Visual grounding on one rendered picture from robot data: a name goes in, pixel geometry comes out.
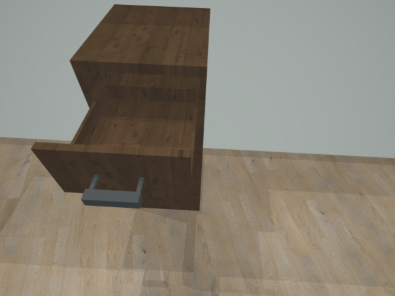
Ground cabinet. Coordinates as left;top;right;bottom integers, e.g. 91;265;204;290
70;4;210;211

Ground drawer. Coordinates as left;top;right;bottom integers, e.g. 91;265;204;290
31;84;199;199

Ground handle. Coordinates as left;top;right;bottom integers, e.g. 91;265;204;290
81;175;144;208

